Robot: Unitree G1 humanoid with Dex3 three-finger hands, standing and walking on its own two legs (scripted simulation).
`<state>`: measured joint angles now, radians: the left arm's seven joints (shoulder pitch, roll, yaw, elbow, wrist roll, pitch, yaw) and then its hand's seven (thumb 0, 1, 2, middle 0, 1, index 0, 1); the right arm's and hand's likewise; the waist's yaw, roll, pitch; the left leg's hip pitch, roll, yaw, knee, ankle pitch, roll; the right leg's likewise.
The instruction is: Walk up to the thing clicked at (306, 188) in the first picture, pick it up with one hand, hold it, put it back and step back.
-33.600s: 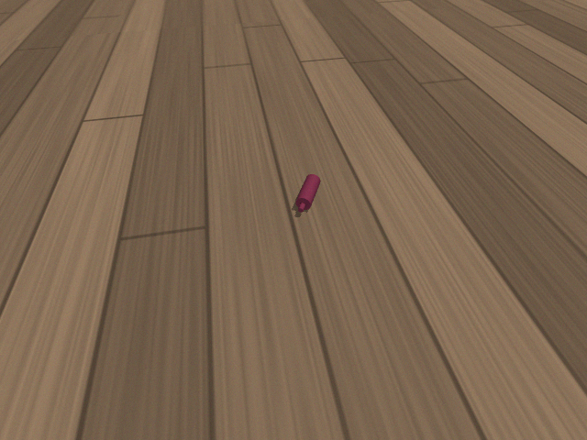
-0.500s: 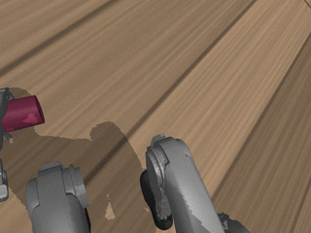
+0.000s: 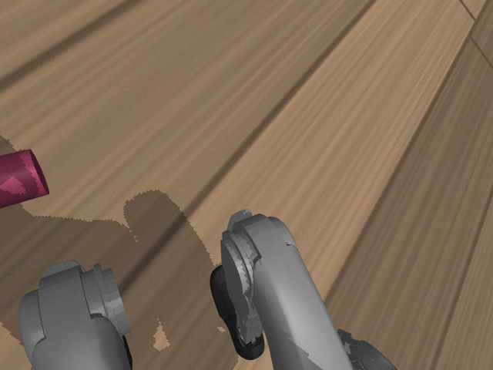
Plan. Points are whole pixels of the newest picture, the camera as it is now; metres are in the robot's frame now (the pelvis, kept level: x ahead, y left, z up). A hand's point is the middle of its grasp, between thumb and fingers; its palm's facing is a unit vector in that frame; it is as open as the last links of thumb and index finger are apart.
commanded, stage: rest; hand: left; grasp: from above
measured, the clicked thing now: out of the picture +0.44 +0.33 -0.25
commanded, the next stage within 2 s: open in 0.54 s
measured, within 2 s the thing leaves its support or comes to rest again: rests again in 0.90 s
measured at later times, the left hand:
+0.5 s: hand out of the picture +0.44 +0.30 -0.25, palm faces -0.44 -0.15 -0.88, open 10.6 cm
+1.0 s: hand out of the picture +0.44 +0.31 -0.25, palm faces -0.43 -0.15 -0.89, open 12.1 cm
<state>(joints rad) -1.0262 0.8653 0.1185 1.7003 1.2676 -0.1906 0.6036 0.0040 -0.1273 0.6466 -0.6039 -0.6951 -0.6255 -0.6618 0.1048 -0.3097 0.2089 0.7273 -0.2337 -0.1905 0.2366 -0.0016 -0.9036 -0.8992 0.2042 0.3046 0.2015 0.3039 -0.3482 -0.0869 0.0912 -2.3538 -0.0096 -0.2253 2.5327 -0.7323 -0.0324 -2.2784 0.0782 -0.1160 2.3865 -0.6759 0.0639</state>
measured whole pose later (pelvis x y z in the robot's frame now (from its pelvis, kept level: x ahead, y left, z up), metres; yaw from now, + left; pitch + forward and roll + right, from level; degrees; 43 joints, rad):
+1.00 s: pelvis -0.01 +0.00 +0.00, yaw -2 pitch +28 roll -14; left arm -1.07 0.97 0.09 1.78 1.27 -0.21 0.66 0.00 -0.20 0.75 -0.38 -0.77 -0.38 -0.76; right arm 0.09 -0.34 0.29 0.69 -0.26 -0.26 0.27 0.00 -0.90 -0.90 0.20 0.31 0.20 0.30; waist -0.38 -0.14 0.15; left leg -2.34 0.00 -0.26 2.56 -0.73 -0.02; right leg -2.25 0.09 -0.15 2.37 -0.66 0.07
